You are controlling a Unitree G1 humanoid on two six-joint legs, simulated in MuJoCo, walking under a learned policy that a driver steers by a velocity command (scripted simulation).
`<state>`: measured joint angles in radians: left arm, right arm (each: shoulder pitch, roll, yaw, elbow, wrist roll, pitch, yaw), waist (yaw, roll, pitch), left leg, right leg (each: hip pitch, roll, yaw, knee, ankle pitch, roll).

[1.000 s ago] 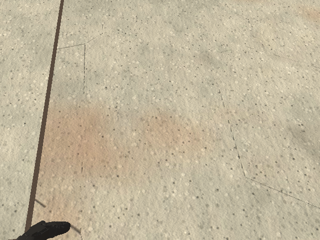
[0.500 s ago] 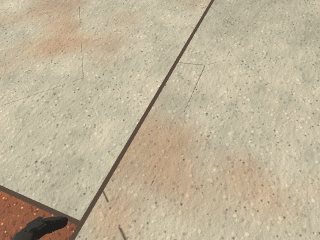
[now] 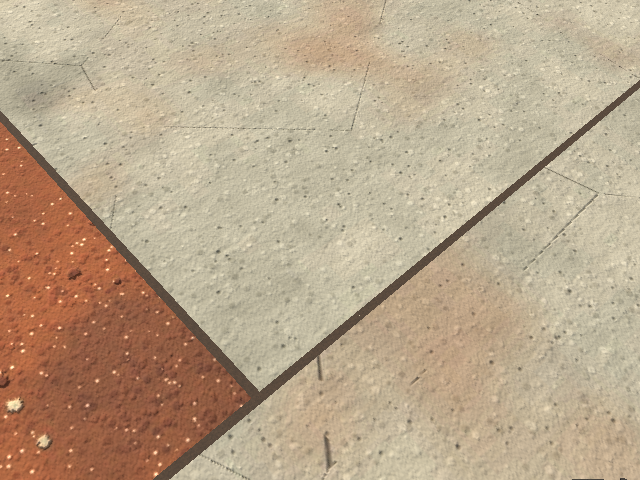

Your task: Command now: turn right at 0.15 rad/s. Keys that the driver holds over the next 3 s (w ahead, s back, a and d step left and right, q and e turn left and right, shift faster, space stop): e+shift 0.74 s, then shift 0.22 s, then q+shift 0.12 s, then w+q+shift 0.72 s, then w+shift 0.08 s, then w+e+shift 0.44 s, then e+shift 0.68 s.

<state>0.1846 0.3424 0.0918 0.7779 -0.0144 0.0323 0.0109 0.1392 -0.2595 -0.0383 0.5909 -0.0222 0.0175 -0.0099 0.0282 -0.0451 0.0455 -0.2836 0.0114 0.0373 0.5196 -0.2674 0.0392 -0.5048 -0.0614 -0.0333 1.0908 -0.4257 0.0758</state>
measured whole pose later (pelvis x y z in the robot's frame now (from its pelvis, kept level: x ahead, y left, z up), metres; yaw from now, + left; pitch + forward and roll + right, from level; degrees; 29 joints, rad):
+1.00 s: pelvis +0.07 -0.04 +0.00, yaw -45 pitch +2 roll +0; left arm 0.12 0.35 0.07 0.58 -0.01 0.05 0.03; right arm 0.15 -0.28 -0.07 0.71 -0.01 -0.02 -0.01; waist -0.02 -0.04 0.04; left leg -0.30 -0.04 -0.06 0.49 -0.22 0.02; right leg -0.44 0.12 0.20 1.08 -0.54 0.06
